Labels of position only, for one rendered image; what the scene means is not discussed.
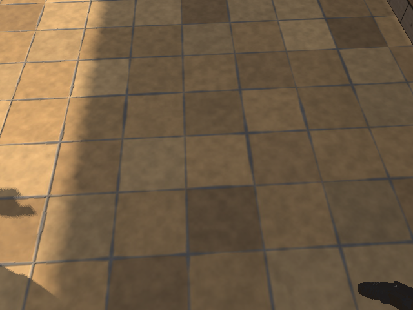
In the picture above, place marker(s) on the right robot hand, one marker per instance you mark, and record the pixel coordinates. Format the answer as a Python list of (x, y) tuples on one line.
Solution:
[(397, 294)]

